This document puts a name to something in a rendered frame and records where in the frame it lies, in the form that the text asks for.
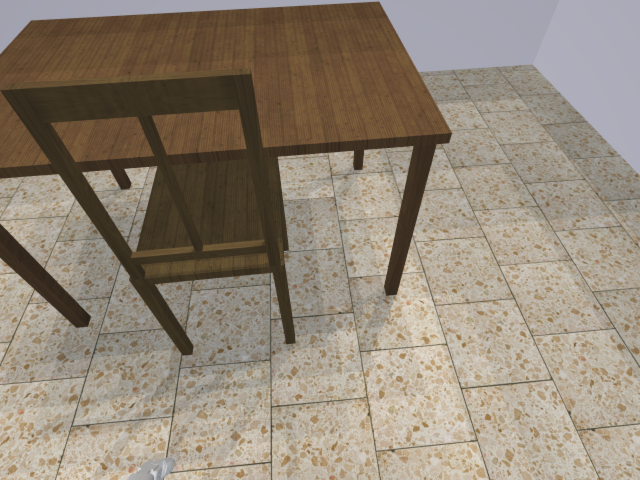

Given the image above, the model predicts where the table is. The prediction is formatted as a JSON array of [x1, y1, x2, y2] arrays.
[[0, 2, 452, 328]]

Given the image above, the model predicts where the chair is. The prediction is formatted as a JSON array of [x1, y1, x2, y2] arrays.
[[0, 68, 296, 356]]

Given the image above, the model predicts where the robot left hand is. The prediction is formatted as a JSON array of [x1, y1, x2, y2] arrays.
[[126, 457, 175, 480]]

